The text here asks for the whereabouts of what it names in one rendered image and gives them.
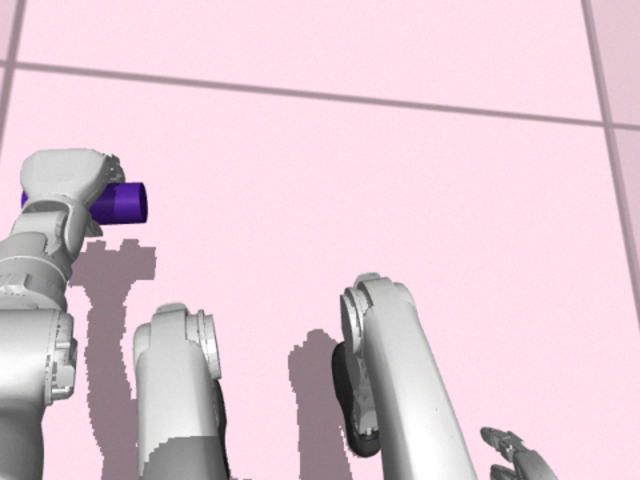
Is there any right robot hand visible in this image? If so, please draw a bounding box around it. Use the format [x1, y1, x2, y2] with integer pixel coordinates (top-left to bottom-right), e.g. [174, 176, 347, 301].
[480, 427, 558, 480]

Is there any can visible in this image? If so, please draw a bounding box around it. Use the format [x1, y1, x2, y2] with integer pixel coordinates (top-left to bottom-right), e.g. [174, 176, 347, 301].
[21, 182, 148, 225]

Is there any left robot arm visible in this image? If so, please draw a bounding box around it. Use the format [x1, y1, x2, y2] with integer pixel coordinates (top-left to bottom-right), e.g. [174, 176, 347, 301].
[0, 194, 89, 480]

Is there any left robot hand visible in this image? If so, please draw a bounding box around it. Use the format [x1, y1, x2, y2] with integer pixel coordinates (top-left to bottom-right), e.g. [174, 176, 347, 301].
[20, 149, 125, 237]

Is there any left robot foot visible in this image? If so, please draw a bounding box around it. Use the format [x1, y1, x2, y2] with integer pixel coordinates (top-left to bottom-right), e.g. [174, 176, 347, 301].
[214, 380, 230, 480]

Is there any right robot foot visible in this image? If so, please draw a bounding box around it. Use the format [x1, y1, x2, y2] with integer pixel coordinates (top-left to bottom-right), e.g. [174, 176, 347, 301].
[332, 341, 381, 457]

